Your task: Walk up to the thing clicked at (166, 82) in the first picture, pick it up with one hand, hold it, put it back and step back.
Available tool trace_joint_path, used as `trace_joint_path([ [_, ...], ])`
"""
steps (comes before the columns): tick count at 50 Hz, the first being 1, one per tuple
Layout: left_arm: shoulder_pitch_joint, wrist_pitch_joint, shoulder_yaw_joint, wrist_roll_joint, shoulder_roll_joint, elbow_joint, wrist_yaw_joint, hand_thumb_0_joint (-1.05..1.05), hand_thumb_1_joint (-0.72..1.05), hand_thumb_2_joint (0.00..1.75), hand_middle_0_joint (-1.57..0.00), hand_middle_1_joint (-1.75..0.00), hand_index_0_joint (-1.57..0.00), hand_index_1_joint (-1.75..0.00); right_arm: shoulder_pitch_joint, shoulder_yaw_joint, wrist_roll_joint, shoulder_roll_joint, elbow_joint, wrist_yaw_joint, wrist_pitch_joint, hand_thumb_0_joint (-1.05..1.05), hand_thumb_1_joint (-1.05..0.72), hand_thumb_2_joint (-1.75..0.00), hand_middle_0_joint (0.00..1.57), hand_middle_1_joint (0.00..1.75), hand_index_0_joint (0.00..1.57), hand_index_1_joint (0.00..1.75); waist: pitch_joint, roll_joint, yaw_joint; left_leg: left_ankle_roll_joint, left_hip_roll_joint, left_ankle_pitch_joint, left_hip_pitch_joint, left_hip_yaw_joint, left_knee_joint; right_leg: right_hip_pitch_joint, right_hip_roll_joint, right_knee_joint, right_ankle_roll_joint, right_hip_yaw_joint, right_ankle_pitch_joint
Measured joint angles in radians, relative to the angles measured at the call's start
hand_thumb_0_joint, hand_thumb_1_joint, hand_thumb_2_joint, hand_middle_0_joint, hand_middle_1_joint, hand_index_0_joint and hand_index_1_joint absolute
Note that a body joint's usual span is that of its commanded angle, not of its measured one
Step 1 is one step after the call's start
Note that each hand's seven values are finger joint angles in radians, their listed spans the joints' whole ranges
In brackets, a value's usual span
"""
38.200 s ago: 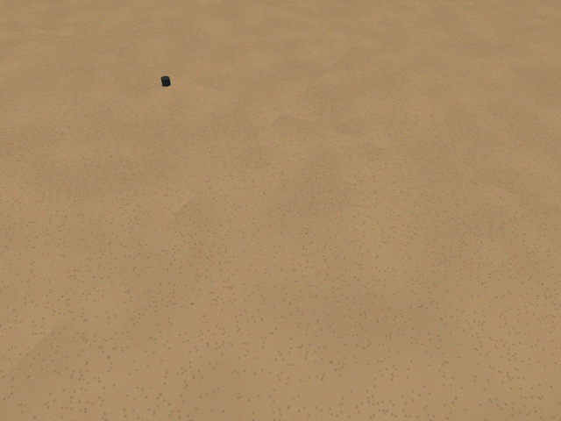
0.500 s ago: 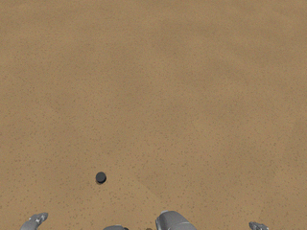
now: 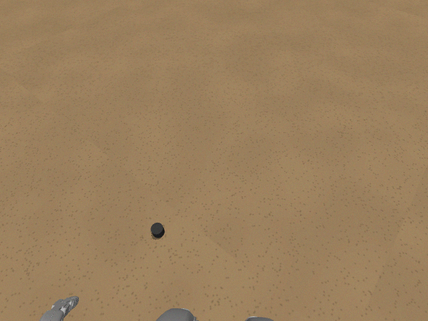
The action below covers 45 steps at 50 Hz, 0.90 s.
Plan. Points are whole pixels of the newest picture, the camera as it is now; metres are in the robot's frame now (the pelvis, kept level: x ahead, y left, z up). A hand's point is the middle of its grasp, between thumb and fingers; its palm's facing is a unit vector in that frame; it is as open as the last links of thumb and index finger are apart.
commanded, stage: step back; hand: left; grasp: from above
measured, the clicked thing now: (157, 230) +0.56 +0.27 -0.74
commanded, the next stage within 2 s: none
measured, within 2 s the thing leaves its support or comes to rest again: neither
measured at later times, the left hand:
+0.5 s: hand out of the picture -0.08 +0.25 -0.16, palm faces -0.02 -0.91 -0.42, open 7.4 cm
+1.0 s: hand out of the picture -0.25 +0.24 -0.15, palm faces +0.06 -0.92 -0.39, open 7.4 cm
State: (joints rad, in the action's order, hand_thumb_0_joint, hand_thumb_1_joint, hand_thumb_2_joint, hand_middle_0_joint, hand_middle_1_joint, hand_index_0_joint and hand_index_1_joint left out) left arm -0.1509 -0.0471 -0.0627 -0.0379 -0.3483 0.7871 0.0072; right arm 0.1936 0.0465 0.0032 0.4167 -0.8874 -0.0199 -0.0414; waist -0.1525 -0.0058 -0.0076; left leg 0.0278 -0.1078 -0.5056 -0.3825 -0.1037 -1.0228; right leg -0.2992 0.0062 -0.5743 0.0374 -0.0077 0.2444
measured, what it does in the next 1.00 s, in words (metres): walks backwards: left foot, then right foot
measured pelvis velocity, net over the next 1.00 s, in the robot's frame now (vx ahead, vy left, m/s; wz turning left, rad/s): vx -0.35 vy -0.03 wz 0.07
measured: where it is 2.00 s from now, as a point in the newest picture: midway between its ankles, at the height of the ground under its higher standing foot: outside the picture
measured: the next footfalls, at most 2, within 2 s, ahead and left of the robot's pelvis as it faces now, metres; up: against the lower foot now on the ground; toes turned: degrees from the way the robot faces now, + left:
left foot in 0.12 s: -0.03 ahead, +0.11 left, +0.00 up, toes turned +0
right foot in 0.48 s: -0.16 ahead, -0.16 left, +0.00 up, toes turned +3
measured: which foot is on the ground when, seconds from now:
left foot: up 0.00-0.10, down 0.12-0.52, up 0.54-0.82, down 0.84-1.00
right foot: down 0.00-0.14, up 0.16-0.46, down 0.48-0.86, up 0.88-1.00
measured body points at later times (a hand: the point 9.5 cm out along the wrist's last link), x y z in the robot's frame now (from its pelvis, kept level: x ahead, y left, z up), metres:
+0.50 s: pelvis -0.17 -0.03 -0.02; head -0.11 -0.03 +0.43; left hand -0.08 +0.30 -0.13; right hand -0.04 -0.34 -0.12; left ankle -0.07 +0.11 -0.73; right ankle -0.20 -0.16 -0.74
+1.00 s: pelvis -0.35 -0.03 +0.00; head -0.30 -0.01 +0.44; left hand -0.25 +0.29 -0.13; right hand -0.25 -0.34 -0.12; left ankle -0.32 +0.08 -0.73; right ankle -0.34 -0.17 -0.65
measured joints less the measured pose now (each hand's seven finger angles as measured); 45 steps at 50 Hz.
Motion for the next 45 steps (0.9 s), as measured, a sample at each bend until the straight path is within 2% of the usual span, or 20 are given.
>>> trace_joint_path([
  [3,0.025,0.002,0.005,0.002,-0.006,-0.034,0.001,0.0,0.9,0.9,-0.21,-0.3,-0.21,-0.3,0.009,0.001,-0.007,-0.003,0.001,-0.001,-0.002,0.01,-0.91,-0.9,0.21,0.3,0.2,0.3,-0.014,0.012,0.007,-0.006,0.036,-0.004,0.076,0.033,0.161,-0.043,-0.011,-0.025,-0.004,0.027,-0.016],
  [5,0.04,-0.003,0.009,0.007,-0.015,-0.046,-0.001,0.0,0.9,0.9,-0.21,-0.3,-0.21,-0.3,0.013,0.004,-0.011,-0.008,0.004,0.003,0.006,0.01,-0.91,-0.9,0.21,0.3,0.2,0.3,-0.021,0.021,0.016,-0.02,0.059,0.082,0.14,0.057,0.328,-0.078,-0.02,-0.058,-0.011,0.044,-0.019],
  [7,0.054,-0.012,0.009,0.012,-0.031,-0.045,-0.004,0.0,0.9,0.9,-0.21,-0.3,-0.21,-0.3,0.007,0.009,-0.023,-0.028,0.0,0.006,0.013,0.01,-0.91,-0.9,0.21,0.3,0.2,0.3,-0.038,0.061,0.015,-0.049,0.042,0.146,0.162,0.077,0.396,-0.106,-0.041,-0.097,-0.018,0.03,-0.017],
  [8,0.055,-0.018,0.006,0.015,-0.032,-0.036,-0.003,0.0,0.9,0.9,-0.21,-0.3,-0.2,-0.3,0.007,0.006,-0.027,-0.035,0.002,0.013,0.013,0.01,-0.91,-0.9,0.21,0.3,0.2,0.3,-0.04,0.07,0.013,-0.056,0.041,0.15,0.153,0.084,0.388,-0.123,-0.029,-0.134,-0.02,0.008,0.061],
  [10,0.052,-0.029,0.001,0.013,-0.03,-0.012,0.001,0.0,0.9,0.9,-0.21,-0.3,-0.2,-0.3,0.007,0.0,-0.035,-0.042,0.008,0.021,0.015,0.01,-0.91,-0.9,0.21,0.3,0.21,0.3,-0.035,0.053,0.027,-0.063,0.063,0.164,0.134,0.069,0.382,-0.165,0.038,-0.306,-0.022,-0.048,0.221],
  [12,0.041,-0.034,-0.005,0.021,-0.036,0.002,0.004,0.0,0.9,0.9,-0.21,-0.3,-0.2,-0.3,0.006,-0.008,-0.038,-0.053,0.011,0.017,0.017,0.01,-0.91,-0.9,0.21,0.3,0.21,0.3,-0.024,0.049,0.03,-0.059,0.08,0.195,0.124,0.063,0.407,-0.195,0.095,-0.489,-0.019,-0.104,0.262],
  [15,0.018,-0.028,-0.016,0.025,-0.045,0.009,0.005,0.0,0.9,0.9,-0.21,-0.3,-0.2,-0.3,-0.005,-0.01,-0.037,-0.059,0.022,0.011,0.017,0.01,-0.9,-0.9,0.21,0.3,0.21,0.3,-0.011,0.046,0.019,-0.054,0.1,0.238,0.1,0.067,0.435,-0.189,0.122,-0.632,-0.031,-0.139,0.26],
  [19,-0.011,-0.025,-0.025,0.021,-0.057,0.02,0.005,0.0,0.9,0.9,-0.2,-0.3,-0.2,-0.3,-0.041,-0.005,-0.033,-0.056,0.054,0.005,0.023,0.01,-0.9,-0.9,0.21,0.3,0.21,0.3,-0.016,0.039,0.006,-0.047,0.122,0.278,0.053,0.082,0.433,-0.103,0.089,-0.546,-0.061,-0.14,0.274],
  [22,-0.024,-0.019,-0.023,0.021,-0.059,0.035,0.002,0.0,0.91,0.9,-0.2,-0.3,-0.2,-0.3,-0.071,-0.003,-0.034,-0.042,0.075,0.006,0.021,0.01,-0.9,-0.9,0.21,0.3,0.21,0.3,-0.023,0.023,-0.002,-0.03,0.143,0.3,0.005,0.092,0.407,-0.012,0.039,-0.328,-0.059,-0.099,0.255],
  [24,-0.033,-0.007,-0.02,0.019,-0.059,0.048,-0.001,0.0,0.91,0.9,-0.2,-0.3,-0.2,-0.3,-0.09,-0.003,-0.03,-0.028,0.082,0.009,0.012,0.01,-0.9,-0.9,0.21,0.3,0.21,0.3,-0.02,0.01,-0.009,-0.016,0.156,0.306,-0.036,0.098,0.372,0.062,0.015,-0.126,-0.045,-0.069,0.168],
  [25,-0.032,0.0,-0.02,0.014,-0.05,0.061,-0.001,0.0,0.91,0.9,-0.2,-0.3,-0.2,-0.3,-0.101,0.0,-0.026,-0.017,0.079,0.011,0.006,0.01,-0.9,-0.9,0.21,0.3,0.21,0.3,-0.025,-0.015,-0.009,-0.007,0.173,0.307,-0.056,0.087,0.348,0.08,0.026,-0.076,-0.045,-0.054,0.158],
  [26,-0.031,0.003,-0.018,0.008,-0.034,0.071,-0.002,0.0,0.91,0.9,-0.2,-0.3,-0.2,-0.3,-0.109,0.005,-0.022,-0.005,0.073,0.01,-0.001,0.01,-0.9,-0.9,0.21,0.3,0.21,0.3,-0.033,-0.051,0.001,-0.016,0.179,0.29,-0.072,0.051,0.325,0.08,0.047,-0.074,-0.042,-0.033,0.147],
  [28,-0.048,0.002,-0.006,0.002,-0.024,0.071,-0.013,0.0,0.91,0.9,-0.2,-0.3,-0.2,-0.3,-0.102,0.013,-0.016,-0.008,0.053,0.002,-0.018,0.01,-0.91,-0.9,0.21,0.3,0.21,0.3,-0.017,-0.044,-0.007,-0.02,0.109,0.103,-0.116,-0.004,0.192,0.046,0.032,-0.101,-0.032,-0.035,0.134],
  [29,-0.057,0.002,-0.002,0.003,-0.02,0.07,-0.014,0.0,0.91,0.9,-0.2,-0.3,-0.2,-0.3,-0.093,0.013,-0.013,-0.009,0.046,0.001,-0.024,0.01,-0.91,-0.9,0.21,0.3,0.21,0.3,-0.009,-0.032,-0.016,-0.019,0.068,0.06,-0.133,-0.021,0.099,0.035,0.018,-0.101,-0.029,-0.045,0.122],
  [31,-0.063,-0.002,0.003,0.001,-0.009,0.069,-0.01,0.0,0.9,0.9,-0.21,-0.3,-0.2,-0.3,-0.067,0.012,-0.006,-0.003,0.038,0.001,-0.023,0.01,-0.91,-0.9,0.21,0.3,0.21,0.3,0.003,-0.023,-0.019,-0.019,0.01,0.045,-0.149,-0.041,-0.042,0.023,-0.003,-0.079,-0.029,-0.048,0.09],
  [34,-0.051,-0.003,0.003,-0.004,-0.004,0.053,-0.002,0.0,0.9,0.9,-0.21,-0.3,-0.21,-0.3,-0.025,0.01,-0.006,0.005,0.029,0.0,-0.016,0.01,-0.91,-0.9,0.21,0.3,0.21,0.3,0.011,-0.02,-0.013,-0.009,-0.016,0.036,-0.117,-0.037,-0.117,-0.006,-0.021,-0.064,-0.03,-0.033,0.053],
  [39,0.004,0.006,0.004,-0.003,-0.021,-0.002,0.014,0.0,0.9,0.9,-0.21,-0.3,-0.21,-0.3,0.012,0.009,-0.018,-0.003,0.011,0.001,-0.023,0.01,-0.91,-0.9,0.21,0.3,0.2,0.3,-0.012,-0.008,0.001,-0.005,0.033,-0.015,0.029,0.017,0.095,-0.072,-0.044,-0.085,-0.037,0.013,0.01],
  [41,0.029,0.003,0.007,0.003,-0.035,-0.017,0.015,0.0,0.9,0.9,-0.21,-0.3,-0.21,-0.3,0.018,0.01,-0.022,-0.01,0.009,0.007,-0.019,0.01,-0.91,-0.9,0.21,0.3,0.2,0.3,-0.021,0.004,0.009,-0.017,0.058,0.044,0.104,0.049,0.269,-0.11,-0.057,-0.115,-0.045,0.028,0.001],
  [43,0.054,-0.005,0.007,0.011,-0.058,-0.017,0.017,0.0,0.9,0.9,-0.21,-0.3,-0.21,-0.3,0.004,0.014,-0.031,-0.033,-0.003,0.012,-0.015,0.01,-0.91,-0.9,0.21,0.3,0.2,0.3,-0.049,0.058,0.005,-0.045,0.032,0.134,0.132,0.081,0.347,-0.142,-0.087,-0.155,-0.044,0.001,-0.003],
  [45,0.058,-0.018,0.004,0.016,-0.057,0.007,0.023,0.0,0.9,0.9,-0.21,-0.3,-0.2,-0.3,-0.004,0.007,-0.037,-0.041,-0.002,0.028,-0.017,0.01,-0.91,-0.9,0.21,0.3,0.21,0.3,-0.052,0.058,0.011,-0.059,0.043,0.149,0.112,0.086,0.335,-0.179,-0.038,-0.27,-0.035,-0.043,0.179],
])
